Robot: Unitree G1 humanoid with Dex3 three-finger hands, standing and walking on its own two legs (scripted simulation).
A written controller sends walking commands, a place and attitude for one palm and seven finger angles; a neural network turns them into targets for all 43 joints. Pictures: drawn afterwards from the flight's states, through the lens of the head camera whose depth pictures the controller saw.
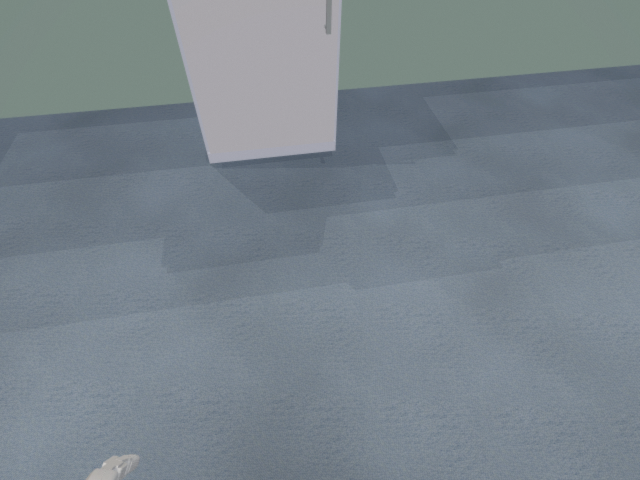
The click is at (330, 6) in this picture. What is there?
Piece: fridge door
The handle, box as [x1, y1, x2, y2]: [325, 0, 331, 33]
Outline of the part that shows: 326,0 325,28 326,33 330,33 331,0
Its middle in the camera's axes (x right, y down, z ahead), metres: +0.02 -0.97 +1.35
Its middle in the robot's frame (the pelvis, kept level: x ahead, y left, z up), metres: +1.67 +0.08 +0.09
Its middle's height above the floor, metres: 0.86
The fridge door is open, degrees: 0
